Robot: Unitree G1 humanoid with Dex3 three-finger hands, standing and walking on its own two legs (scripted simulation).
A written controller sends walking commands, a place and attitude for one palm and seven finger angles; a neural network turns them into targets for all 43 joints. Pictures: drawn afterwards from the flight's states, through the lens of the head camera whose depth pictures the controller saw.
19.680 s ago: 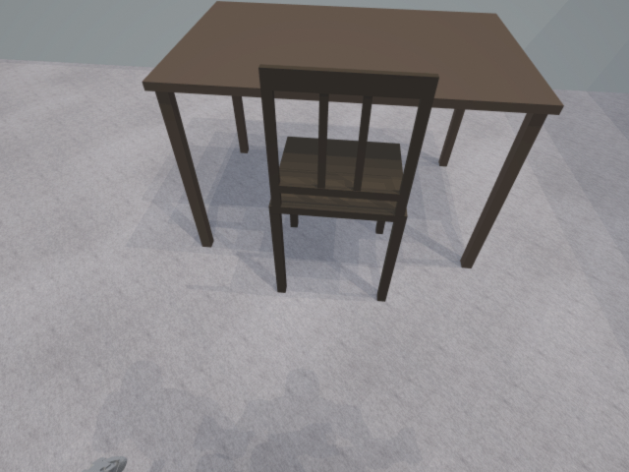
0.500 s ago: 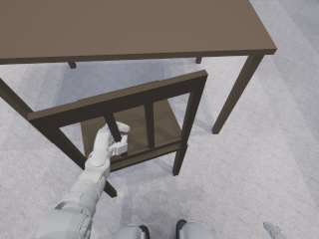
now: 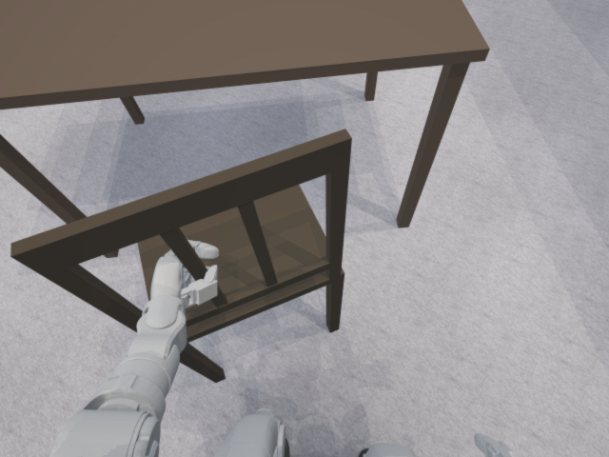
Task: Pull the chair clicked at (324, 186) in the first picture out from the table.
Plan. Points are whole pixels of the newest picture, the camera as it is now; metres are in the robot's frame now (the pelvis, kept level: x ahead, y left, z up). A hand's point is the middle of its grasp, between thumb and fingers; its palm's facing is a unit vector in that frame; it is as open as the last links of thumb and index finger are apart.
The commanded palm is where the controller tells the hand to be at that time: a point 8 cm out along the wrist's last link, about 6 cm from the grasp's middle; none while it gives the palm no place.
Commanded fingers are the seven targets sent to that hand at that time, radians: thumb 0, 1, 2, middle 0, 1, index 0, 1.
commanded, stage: step backward, pulling the chair out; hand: left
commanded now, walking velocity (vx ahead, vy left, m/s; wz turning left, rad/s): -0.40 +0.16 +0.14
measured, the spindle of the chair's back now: (199, 272) +0.38 +0.18 -0.08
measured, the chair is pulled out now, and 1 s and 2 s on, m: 0.23 0.43 0.58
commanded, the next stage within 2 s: stop walking, hand still on the chair in 1.16 s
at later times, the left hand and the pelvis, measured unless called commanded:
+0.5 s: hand (207, 343) +0.26 +0.15 -0.06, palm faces +0.01 -0.97 -0.23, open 5.3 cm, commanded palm +0.25 +0.20 -0.06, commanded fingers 0.00 0.90 0.90 -0.50 -1.45 -0.50 -1.45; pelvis -0.10 +0.01 +0.00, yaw +4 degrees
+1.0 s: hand (200, 443) +0.14 +0.14 -0.05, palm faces +0.03 -0.97 -0.25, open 5.4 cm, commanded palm +0.13 +0.19 -0.05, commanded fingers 0.00 0.90 0.90 -0.50 -1.45 -0.50 -1.45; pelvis -0.22 -0.01 +0.01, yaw +3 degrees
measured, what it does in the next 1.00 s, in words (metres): walks backwards: left foot, then right foot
